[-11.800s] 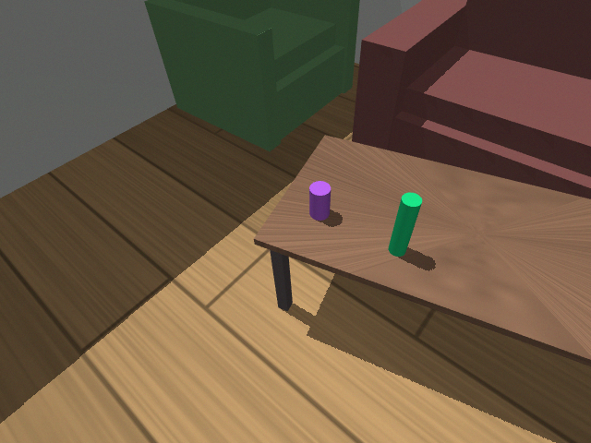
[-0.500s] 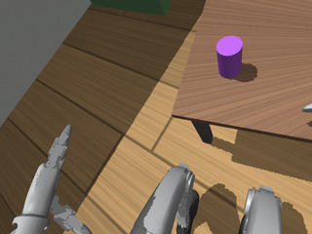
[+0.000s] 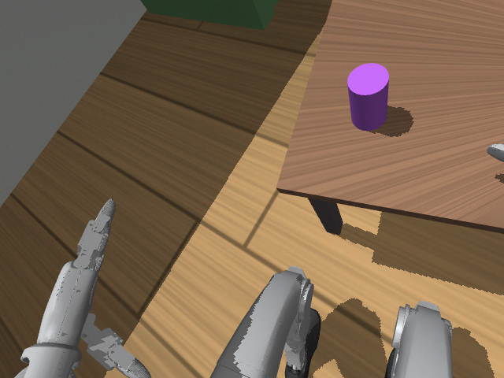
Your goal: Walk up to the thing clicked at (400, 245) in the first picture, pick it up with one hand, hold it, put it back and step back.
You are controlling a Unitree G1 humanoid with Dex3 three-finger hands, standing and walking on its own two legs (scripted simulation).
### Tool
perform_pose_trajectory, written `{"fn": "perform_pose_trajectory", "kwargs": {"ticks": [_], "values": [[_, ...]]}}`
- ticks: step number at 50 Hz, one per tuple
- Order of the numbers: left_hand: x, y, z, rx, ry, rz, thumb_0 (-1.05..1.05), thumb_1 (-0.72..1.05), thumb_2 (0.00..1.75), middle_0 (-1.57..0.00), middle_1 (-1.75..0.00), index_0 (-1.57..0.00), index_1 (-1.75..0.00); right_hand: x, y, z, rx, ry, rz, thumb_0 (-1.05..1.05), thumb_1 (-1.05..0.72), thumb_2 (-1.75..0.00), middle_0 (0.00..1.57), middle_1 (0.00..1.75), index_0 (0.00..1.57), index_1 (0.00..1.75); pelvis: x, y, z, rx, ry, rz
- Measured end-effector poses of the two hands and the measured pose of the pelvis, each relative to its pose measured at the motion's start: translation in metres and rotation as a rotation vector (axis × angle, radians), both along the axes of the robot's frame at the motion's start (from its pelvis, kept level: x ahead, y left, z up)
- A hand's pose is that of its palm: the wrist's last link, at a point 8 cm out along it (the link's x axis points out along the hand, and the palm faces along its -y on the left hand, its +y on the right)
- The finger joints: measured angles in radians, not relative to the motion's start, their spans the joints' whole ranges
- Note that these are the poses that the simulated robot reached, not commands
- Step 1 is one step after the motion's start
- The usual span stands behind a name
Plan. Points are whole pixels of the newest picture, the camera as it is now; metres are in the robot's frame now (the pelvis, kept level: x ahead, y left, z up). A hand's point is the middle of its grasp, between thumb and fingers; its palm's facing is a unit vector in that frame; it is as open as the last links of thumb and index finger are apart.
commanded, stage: close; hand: right
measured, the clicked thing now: out of the picture +0.52 -0.24 -0.01
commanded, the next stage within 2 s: settle in 0.14 s
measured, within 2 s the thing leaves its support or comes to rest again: leaves its support in 0.50 s
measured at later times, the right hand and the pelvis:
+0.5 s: hand out of the picture +0.52 -0.24 -0.04, palm faces +0.24 +0.97 +0.01, open 6.5 cm; pelvis +0.00 +0.00 +0.01, yaw +0 degrees
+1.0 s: hand out of the picture +0.52 -0.24 +0.02, palm faces +0.26 +0.97 +0.01, open 6.5 cm; pelvis +0.01 +0.00 +0.04, yaw -1 degrees
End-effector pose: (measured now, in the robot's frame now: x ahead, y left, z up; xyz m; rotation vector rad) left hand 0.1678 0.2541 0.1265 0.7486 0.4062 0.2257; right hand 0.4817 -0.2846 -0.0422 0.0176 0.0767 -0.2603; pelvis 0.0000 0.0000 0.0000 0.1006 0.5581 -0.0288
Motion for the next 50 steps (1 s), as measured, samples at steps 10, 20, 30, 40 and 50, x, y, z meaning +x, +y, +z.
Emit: {"fn": "perform_pose_trajectory", "kwargs": {"ticks": [10,20,30,40,50], "values": [[0.000,-0.002,0.006,0.025,0.001,-0.004,0.00,-0.55,0.06,-0.06,-0.05,-0.05,-0.06,0.010,-0.001,-0.001,0.004,-0.007,0.002,-0.01,0.01,-0.57,1.01,0.80,1.05,0.81,0.001,-0.001,0.000,0.005,0.009,0.001],[-0.003,-0.003,0.005,0.016,0.014,0.005,0.00,-0.56,0.07,-0.07,-0.05,-0.06,-0.07,0.008,0.000,-0.002,0.003,-0.014,0.012,-0.02,-0.05,-0.85,0.95,0.95,0.99,0.96,0.002,-0.002,0.000,0.002,0.010,0.007],[-0.003,0.000,0.000,-0.042,0.035,0.033,-0.01,-0.57,0.08,-0.07,-0.05,-0.06,-0.07,-0.001,0.003,0.019,0.001,0.002,0.010,-0.03,-0.03,-1.08,0.89,1.13,0.93,1.14,0.004,-0.001,0.014,0.000,-0.015,0.002],[-0.001,-0.001,0.005,-0.086,0.030,0.034,-0.01,-0.56,0.08,-0.07,-0.05,-0.06,-0.07,0.000,0.001,0.049,-0.001,0.004,0.000,-0.03,-0.02,-1.10,0.88,1.17,0.91,1.18,0.006,-0.002,0.032,-0.002,-0.039,-0.005],[0.003,-0.001,0.006,-0.099,0.052,0.044,-0.01,-0.57,0.07,-0.07,-0.05,-0.06,-0.07,0.001,-0.003,0.060,0.003,0.005,-0.002,-0.03,-0.02,-1.10,0.88,1.17,0.91,1.18,0.010,-0.003,0.042,-0.007,-0.043,-0.008]]}}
